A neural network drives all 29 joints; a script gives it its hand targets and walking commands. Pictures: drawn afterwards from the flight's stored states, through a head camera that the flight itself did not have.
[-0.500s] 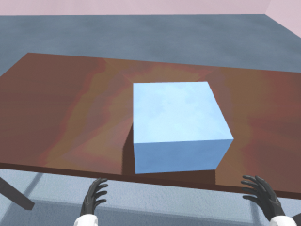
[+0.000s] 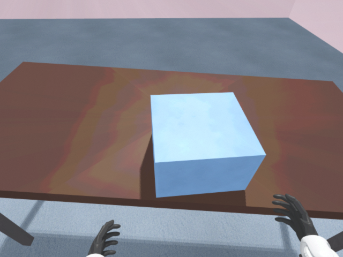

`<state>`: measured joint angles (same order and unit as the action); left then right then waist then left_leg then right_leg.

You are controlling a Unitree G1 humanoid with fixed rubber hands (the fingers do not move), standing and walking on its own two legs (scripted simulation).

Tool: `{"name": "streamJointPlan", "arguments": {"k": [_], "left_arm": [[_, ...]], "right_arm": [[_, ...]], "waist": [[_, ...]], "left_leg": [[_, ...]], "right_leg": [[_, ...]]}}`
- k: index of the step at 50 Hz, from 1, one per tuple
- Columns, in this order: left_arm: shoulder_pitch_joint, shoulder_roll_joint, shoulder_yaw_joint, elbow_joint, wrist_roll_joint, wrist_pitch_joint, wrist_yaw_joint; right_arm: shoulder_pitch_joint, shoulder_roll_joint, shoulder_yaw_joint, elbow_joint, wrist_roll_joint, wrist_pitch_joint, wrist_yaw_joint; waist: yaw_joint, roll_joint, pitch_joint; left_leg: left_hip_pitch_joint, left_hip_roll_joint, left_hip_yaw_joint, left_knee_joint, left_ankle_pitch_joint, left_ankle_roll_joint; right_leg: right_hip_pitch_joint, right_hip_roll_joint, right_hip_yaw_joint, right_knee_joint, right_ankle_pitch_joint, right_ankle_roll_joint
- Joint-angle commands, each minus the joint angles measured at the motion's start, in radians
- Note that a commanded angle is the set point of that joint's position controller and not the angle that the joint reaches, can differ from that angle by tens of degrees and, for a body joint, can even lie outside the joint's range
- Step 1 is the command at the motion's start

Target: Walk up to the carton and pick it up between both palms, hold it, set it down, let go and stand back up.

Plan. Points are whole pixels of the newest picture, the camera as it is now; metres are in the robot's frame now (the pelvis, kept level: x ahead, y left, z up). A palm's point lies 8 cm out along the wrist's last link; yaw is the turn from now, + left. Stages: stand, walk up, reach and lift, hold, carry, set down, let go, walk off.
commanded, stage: let go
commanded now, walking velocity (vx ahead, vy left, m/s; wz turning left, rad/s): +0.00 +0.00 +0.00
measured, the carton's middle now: (196, 141) +0.43 -0.06 +0.01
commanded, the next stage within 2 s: stand in 0.32 s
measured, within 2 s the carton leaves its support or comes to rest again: neither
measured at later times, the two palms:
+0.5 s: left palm out of the picture +0.14 +0.27 -0.09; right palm (301, 230) +0.18 -0.28 -0.01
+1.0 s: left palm out of the picture +0.11 +0.30 -0.09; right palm out of the picture +0.12 -0.28 -0.06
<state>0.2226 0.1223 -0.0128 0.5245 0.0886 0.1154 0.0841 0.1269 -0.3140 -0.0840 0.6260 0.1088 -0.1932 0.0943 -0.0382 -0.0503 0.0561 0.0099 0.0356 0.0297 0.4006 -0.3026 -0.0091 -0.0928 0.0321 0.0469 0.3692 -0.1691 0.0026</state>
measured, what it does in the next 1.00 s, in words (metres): stands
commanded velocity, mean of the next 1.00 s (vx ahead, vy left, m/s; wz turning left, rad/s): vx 0.00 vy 0.00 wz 0.00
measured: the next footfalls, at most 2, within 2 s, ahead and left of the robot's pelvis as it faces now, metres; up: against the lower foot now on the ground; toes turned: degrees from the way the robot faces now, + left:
none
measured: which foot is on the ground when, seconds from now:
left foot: down 0.00-1.00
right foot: down 0.00-1.00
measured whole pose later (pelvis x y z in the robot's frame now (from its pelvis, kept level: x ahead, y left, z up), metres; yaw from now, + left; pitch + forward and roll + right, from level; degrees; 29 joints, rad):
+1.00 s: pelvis -0.03 +0.02 -0.01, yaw -1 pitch -4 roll +0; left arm 0.17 0.33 0.03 0.78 0.02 -0.02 -0.02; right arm 0.23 -0.38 -0.04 0.57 0.00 -0.04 0.01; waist 0.01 0.01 0.04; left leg -0.13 0.00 0.06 0.53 -0.33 0.02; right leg -0.26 -0.01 0.08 0.52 -0.20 0.04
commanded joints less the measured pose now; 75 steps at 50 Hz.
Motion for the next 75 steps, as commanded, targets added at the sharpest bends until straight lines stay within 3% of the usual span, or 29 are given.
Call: {"name": "streamJointPlan", "arguments": {"k": [1, 8, 16, 17, 18, 23, 25, 26, 34, 45, 59, 75], "left_arm": [[-0.08, 0.05, 0.015, -0.087, 0.005, -0.007, -0.008], [-0.105, 0.063, 0.024, -0.065, -0.001, -0.007, -0.02], [-0.106, 0.068, 0.031, -0.03, -0.005, -0.021, -0.031], [-0.021, 0.328, 0.133, 0.027, -0.058, -0.091, -0.054], [-0.02, 0.33, 0.139, 0.054, -0.061, -0.118, -0.063], [-0.08, 0.298, 0.123, 0.087, -0.058, -0.141, -0.086], [-0.103, 0.308, 0.123, 0.104, -0.058, -0.14, -0.099], [-0.105, 0.313, 0.122, 0.101, -0.059, -0.14, -0.104], [-0.103, 0.373, 0.115, 0.14, -0.059, -0.149, -0.108], [-0.108, 0.405, 0.096, 0.167, -0.063, -0.153, -0.102], [-0.133, 0.41, 0.076, 0.232, -0.074, -0.152, -0.083], [-0.164, 0.42, 0.063, 0.334, -0.08, -0.149, -0.074]], "right_arm": [[0.019, -0.033, 0.062, 0.092, -0.052, 0.103, 0.017], [0.007, -0.023, 0.057, 0.106, -0.071, 0.117, 0.012], [-0.003, -0.024, 0.069, 0.108, -0.069, 0.113, 0.008], [0.013, -0.186, -0.004, -0.044, -0.166, 0.119, -0.062], [0.023, -0.211, -0.016, -0.061, -0.158, 0.122, -0.082], [0.051, -0.196, -0.008, -0.154, -0.125, 0.139, -0.094], [0.064, -0.193, -0.006, -0.173, -0.123, 0.142, -0.096], [0.066, -0.202, -0.008, -0.186, -0.125, 0.142, -0.096], [0.083, -0.223, -0.013, -0.207, -0.113, 0.138, -0.094], [0.06, -0.232, -0.007, -0.167, -0.11, 0.14, -0.09], [0.097, -0.25, 0.006, -0.025, -0.103, 0.143, -0.094], [0.069, -0.247, 0.022, 0.13, -0.103, 0.153, -0.099]], "waist": [[0.021, 0.156, 0.095], [0.022, 0.186, 0.093], [0.031, 0.179, 0.08], [0.043, 0.093, 0.001], [0.041, 0.103, -0.046], [0.037, 0.158, -0.027], [0.024, 0.119, -0.005], [0.03, 0.134, 0.007], [0.031, 0.08, -0.033], [0.037, 0.085, 0.007], [0.033, 0.032, -0.054], [0.028, 0.044, -0.034]], "left_leg": [[-0.232, -0.019, 0.026, -0.116, 0.134, -0.036], [-0.244, -0.013, 0.028, -0.122, 0.144, -0.037], [-0.227, -0.014, 0.029, -0.113, 0.177, -0.036], [-0.174, 0.063, -0.081, -0.023, 0.337, 0.01], [-0.125, 0.082, -0.075, 0.001, 0.376, 0.027], [-0.229, 0.081, -0.061, 0.016, 0.175, 0.036], [-0.241, 0.078, -0.064, -0.008, 0.07, 0.043], [-0.276, 0.084, -0.069, -0.011, 0.015, 0.047], [-0.239, 0.09, -0.086, 0.007, 0.089, 0.059], [-0.277, 0.082, -0.103, -0.04, -0.047, 0.055], [-0.219, 0.082, -0.109, -0.031, 0.091, 0.045], [-0.196, 0.083, -0.104, -0.082, 0.041, 0.031]], "right_leg": [[0.056, -0.014, -0.012, -0.06, 0.009, -0.079], [0.054, -0.007, -0.017, -0.047, 0.002, -0.089], [0.054, 0.0, -0.025, -0.041, 0.014, -0.098], [-0.073, -0.082, 0.05, 0.066, 0.151, -0.031], [-0.075, -0.083, 0.057, 0.071, 0.192, -0.018], [-0.086, -0.094, 0.076, 0.083, 0.181, -0.018], [-0.119, -0.089, 0.09, 0.082, 0.113, -0.02], [-0.116, -0.089, 0.084, 0.074, 0.081, -0.018], [-0.126, -0.099, 0.088, 0.107, 0.139, -0.021], [-0.138, -0.111, 0.106, 0.083, 0.056, -0.022], [-0.075, -0.12, 0.088, 0.081, 0.113, -0.024], [-0.074, -0.13, 0.111, 0.006, 0.087, -0.03]]}}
